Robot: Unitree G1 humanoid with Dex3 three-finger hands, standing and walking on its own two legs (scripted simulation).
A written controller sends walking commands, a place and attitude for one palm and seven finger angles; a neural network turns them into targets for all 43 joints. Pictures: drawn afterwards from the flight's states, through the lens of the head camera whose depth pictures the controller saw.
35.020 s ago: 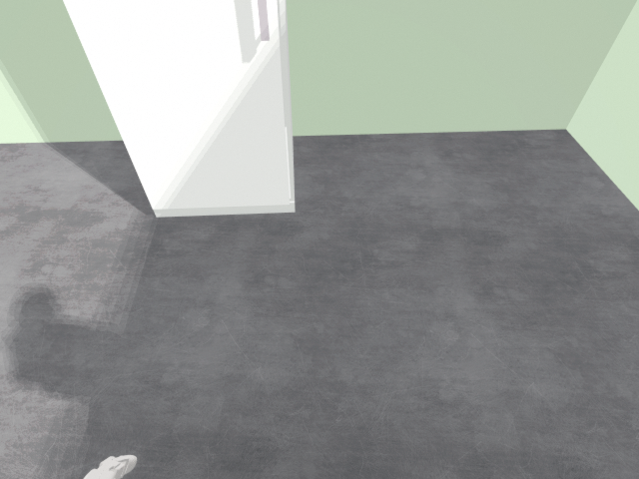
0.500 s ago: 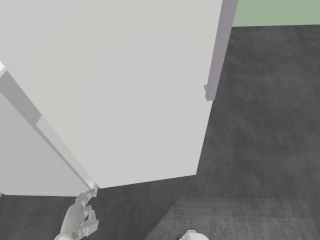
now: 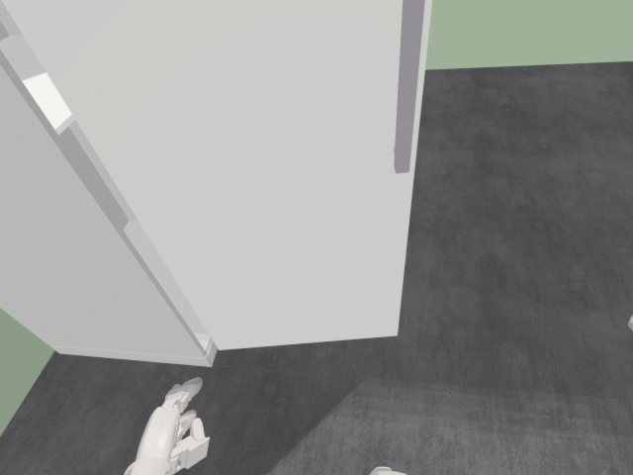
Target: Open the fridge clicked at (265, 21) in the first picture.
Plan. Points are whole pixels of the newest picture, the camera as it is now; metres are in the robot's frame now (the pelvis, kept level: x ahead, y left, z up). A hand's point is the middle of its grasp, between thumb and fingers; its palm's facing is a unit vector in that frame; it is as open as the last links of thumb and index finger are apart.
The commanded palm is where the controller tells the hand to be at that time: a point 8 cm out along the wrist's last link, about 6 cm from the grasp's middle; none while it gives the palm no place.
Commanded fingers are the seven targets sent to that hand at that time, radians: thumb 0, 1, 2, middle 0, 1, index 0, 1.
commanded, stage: stop stepping back and stand still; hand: right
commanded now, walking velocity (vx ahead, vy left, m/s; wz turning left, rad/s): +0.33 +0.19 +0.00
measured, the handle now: (407, 39) +0.62 -0.14 +0.26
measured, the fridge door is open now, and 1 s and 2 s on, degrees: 80 80 80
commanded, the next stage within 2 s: let the arm hang, fingers relaxed in 1.34 s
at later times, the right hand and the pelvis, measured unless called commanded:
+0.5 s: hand out of the picture +0.09 -0.33 +0.19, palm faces +0.42 +0.85 -0.31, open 7.5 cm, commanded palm +0.01 -0.37 +0.20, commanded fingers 0.00 -0.90 -0.90 0.20 0.30 0.20 0.30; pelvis -0.12 -0.07 +0.01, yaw +0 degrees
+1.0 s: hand out of the picture +0.07 -0.35 +0.19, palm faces +0.48 +0.75 -0.46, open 7.5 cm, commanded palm +0.00 -0.39 +0.20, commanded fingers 0.00 -0.90 -0.90 0.20 0.30 0.20 0.30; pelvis -0.12 -0.08 +0.01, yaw -4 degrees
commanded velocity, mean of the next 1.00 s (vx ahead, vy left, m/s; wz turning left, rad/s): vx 0.14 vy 0.09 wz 0.00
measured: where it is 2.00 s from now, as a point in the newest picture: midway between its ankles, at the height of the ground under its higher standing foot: outside the picture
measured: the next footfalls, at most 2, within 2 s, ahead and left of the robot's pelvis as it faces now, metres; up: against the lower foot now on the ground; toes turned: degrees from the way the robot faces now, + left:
left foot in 0.20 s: -0.05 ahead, +0.07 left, +0.00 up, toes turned +6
right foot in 0.36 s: -0.06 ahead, -0.20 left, +0.00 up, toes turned -5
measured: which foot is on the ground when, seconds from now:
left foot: up 0.00-0.18, down 0.20-0.36, up 0.38-0.62, down 0.64-1.00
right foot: down 0.00-0.16, up 0.18-0.34, down 0.36-1.00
